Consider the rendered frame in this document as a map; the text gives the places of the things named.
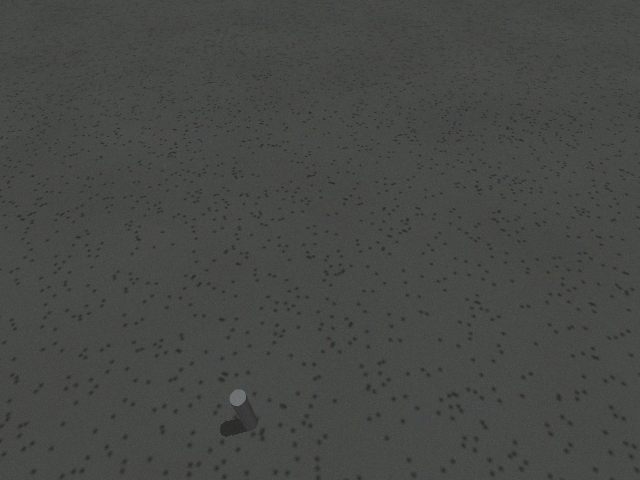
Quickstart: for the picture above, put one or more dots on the can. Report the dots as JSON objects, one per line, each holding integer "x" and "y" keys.
{"x": 242, "y": 407}

